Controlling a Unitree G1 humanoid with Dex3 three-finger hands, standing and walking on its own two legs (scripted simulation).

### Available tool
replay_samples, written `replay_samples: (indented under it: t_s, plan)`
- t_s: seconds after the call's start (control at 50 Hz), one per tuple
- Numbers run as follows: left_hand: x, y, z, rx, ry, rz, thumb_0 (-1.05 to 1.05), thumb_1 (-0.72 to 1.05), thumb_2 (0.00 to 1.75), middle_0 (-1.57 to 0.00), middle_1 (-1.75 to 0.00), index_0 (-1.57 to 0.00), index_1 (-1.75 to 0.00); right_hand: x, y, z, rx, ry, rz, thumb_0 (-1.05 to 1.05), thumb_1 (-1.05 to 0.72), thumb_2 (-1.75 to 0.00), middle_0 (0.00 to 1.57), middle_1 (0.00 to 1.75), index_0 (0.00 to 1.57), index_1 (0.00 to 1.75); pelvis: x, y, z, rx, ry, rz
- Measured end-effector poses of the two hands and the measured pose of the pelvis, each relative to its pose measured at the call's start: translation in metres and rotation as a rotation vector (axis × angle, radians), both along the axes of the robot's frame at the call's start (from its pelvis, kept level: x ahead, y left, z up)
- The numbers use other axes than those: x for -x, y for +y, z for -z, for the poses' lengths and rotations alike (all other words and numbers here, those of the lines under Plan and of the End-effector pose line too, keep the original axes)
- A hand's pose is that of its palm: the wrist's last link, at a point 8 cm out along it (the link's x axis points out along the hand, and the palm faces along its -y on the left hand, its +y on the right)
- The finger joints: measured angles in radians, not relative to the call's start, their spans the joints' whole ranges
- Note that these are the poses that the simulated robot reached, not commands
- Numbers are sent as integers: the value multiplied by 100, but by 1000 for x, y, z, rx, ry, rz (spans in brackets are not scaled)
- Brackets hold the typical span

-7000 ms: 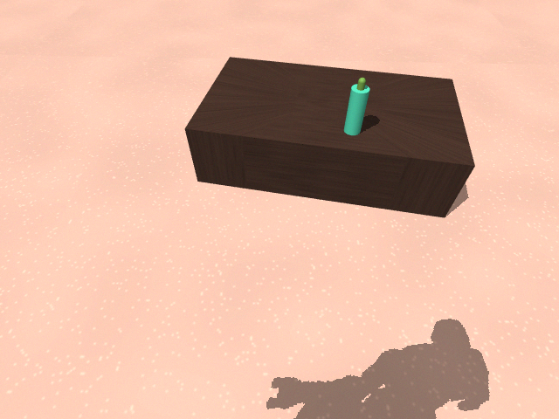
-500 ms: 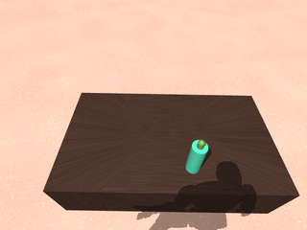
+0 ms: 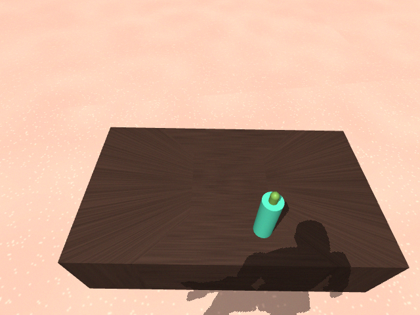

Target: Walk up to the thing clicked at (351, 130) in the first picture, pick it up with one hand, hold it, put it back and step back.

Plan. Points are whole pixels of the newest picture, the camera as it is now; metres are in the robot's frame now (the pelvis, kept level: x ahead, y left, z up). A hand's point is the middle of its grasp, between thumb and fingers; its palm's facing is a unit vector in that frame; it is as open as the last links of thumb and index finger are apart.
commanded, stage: stand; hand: right
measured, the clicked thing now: (268, 213) +0.50 -0.20 -0.33
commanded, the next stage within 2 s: go down in 0.08 s
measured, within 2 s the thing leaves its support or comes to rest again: neither
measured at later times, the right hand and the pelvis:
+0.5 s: hand out of the picture +0.16 -0.26 -0.15, palm faces +0.04 +0.94 -0.33, open 12.9 cm; pelvis -0.01 -0.01 -0.01, yaw +1 degrees
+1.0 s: hand out of the picture +0.16 -0.27 -0.15, palm faces +0.06 +0.94 -0.32, open 17.3 cm; pelvis +0.00 -0.03 -0.04, yaw +0 degrees
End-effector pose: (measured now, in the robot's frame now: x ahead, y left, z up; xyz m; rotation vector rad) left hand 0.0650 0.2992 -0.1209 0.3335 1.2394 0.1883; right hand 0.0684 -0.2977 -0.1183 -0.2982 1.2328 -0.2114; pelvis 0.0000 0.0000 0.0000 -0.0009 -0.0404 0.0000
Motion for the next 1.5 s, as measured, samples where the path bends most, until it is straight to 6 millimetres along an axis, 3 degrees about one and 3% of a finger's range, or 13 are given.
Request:
replay_samples:
  t_s: [0.22, 0.38, 0.48, 0.68, 0.84, 1.12, 1.5]
  plan:
    - [-1, 0, 0, 2, -12, -10, 1, 91, 90, -21, -30, -20, -30, -3, 1, -1, -1, -15, 13, 1, -90, -89, 19, 29, 19, 29, -1, 1, 1, -1, 12, 2]
    - [-10, -24, -1, 32, -157, -36, 1, 91, 91, -22, -31, -21, -31, -61, 1, 4, -19, -139, 25, 1, -61, -60, 12, 14, 11, 13, 13, 1, 10, -2, 95, -5]
    - [-8, -40, -2, 53, -201, -50, 1, 91, 90, -22, -31, -22, -31, -76, -6, 0, -8, -140, 0, 1, -33, -33, 11, 7, 9, 7, 12, -4, 12, -8, 109, -17]
    - [-29, -60, -2, 59, -291, -20, 1, 91, 89, -22, -31, -22, -31, -69, -12, 2, -13, -96, 13, 0, 20, -9, 8, 5, 7, 4, 7, -18, 18, -17, 134, -17]
    - [-53, -69, -2, 38, -358, 23, 1, 91, 89, -21, -31, -21, -31, -71, -17, 5, -8, -134, 23, 0, 41, -4, 7, 5, 6, 4, 1, -24, 28, -29, 160, -4]
    - [-77, -78, 2, 37, -459, 46, 1, 91, 89, -20, -30, -20, -30, -71, -19, 0, -5, -149, 14, 0, 52, -1, 7, 5, 6, 4, -4, -26, 43, -48, 193, 10]
    - [-75, -72, 8, -11, -528, 49, 1, 92, 89, -20, -30, -20, -30, -54, -27, -6, 2, -195, 26, 0, 53, -1, 6, 5, 6, 5, 5, -20, 60, -57, 229, 24]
